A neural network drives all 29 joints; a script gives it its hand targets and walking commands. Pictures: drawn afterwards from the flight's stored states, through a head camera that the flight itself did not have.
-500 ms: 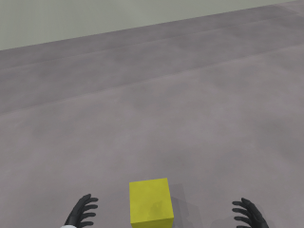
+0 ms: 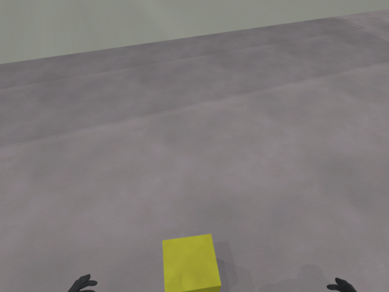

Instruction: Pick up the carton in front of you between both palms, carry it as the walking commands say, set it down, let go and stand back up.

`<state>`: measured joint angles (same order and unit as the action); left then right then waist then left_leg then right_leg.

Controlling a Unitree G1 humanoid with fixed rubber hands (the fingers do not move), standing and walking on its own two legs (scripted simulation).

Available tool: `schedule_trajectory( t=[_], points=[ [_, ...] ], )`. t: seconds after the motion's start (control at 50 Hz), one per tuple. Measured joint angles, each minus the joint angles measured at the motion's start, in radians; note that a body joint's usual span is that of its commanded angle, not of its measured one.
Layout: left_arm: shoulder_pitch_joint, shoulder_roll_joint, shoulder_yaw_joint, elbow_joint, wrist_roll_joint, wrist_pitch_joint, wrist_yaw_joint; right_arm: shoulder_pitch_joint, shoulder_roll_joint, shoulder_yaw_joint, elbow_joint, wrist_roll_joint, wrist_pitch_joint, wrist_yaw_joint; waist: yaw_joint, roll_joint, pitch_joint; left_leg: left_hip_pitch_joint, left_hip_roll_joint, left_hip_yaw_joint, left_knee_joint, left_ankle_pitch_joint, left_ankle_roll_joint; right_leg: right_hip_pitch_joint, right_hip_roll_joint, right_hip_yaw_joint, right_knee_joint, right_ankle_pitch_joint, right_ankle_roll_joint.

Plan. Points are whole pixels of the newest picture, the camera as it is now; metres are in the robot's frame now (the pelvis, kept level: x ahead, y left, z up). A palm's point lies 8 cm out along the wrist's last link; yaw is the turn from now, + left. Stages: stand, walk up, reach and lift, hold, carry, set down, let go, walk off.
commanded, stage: stand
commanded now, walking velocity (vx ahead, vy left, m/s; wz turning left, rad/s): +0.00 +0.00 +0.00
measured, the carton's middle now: (190, 271) +0.38 +0.05 -0.65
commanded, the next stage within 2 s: none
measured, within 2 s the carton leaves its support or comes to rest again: neither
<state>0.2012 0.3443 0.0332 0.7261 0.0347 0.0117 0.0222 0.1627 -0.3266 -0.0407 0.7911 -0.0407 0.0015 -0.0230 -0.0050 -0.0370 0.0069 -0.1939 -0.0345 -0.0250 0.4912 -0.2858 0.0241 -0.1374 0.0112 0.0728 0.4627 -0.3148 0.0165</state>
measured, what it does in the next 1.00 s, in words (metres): stands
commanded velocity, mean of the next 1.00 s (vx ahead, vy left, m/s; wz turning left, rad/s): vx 0.00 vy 0.00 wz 0.00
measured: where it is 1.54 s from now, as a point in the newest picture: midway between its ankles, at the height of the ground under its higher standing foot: outside the picture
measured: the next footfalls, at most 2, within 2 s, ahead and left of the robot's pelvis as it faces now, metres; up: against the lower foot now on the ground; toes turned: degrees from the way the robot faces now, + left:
none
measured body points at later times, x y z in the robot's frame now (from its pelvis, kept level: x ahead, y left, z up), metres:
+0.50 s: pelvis -0.01 +0.00 +0.01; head -0.02 +0.01 +0.45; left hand +0.11 +0.30 -0.11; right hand +0.10 -0.31 -0.10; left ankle -0.02 +0.10 -0.74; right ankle -0.04 -0.13 -0.74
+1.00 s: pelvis -0.02 -0.01 +0.01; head -0.03 +0.00 +0.46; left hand +0.08 +0.30 -0.11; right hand +0.08 -0.32 -0.10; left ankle -0.02 +0.10 -0.74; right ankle -0.04 -0.14 -0.74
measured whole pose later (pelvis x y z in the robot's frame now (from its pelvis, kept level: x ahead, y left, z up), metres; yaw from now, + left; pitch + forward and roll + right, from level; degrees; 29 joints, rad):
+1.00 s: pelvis -0.02 -0.01 +0.01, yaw +0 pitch -3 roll +0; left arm 0.16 0.38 0.01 0.96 0.02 -0.01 0.02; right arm 0.12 -0.37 -0.01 1.02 -0.02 -0.01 -0.01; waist 0.00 -0.02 0.03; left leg -0.13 -0.02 -0.03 0.37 -0.19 0.01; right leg -0.08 0.01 0.07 0.35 -0.23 0.01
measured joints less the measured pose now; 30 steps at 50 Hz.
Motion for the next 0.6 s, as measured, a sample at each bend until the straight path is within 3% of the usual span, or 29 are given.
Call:
schedule_trajectory(
  t=[0.6],
  points=[
    [-0.022, 0.026, -0.022, 0.163, -0.009, -0.018, 0.0, -0.021, -0.03, 0.019, 0.161, 0.013, -0.01, 0.008, 0.0, 0.015, 0.008, 0.05, 0.007, 0.003, -0.085, 0.062, -0.006, 0.044, -0.001, -0.001, -0.076, 0.059, -0.003]
  ],
)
